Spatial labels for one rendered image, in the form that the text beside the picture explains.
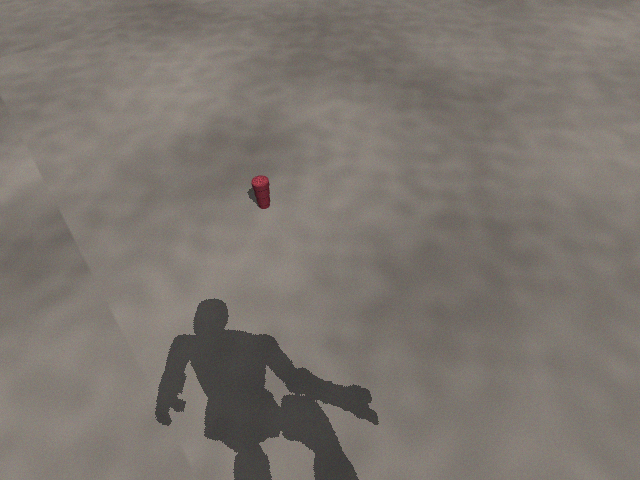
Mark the cup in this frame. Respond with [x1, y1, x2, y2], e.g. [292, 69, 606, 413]
[251, 175, 270, 209]

